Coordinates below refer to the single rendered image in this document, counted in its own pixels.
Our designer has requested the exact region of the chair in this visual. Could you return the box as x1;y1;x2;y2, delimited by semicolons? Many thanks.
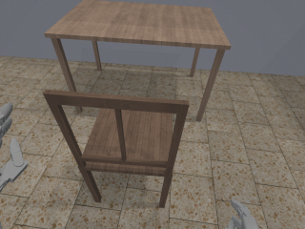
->
43;90;190;208

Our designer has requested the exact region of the robot right hand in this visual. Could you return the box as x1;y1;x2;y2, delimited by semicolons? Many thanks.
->
225;198;259;229

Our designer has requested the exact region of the robot left hand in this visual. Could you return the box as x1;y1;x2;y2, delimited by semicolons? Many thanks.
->
0;102;29;192

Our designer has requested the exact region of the table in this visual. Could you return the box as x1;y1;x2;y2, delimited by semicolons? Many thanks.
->
44;0;232;122

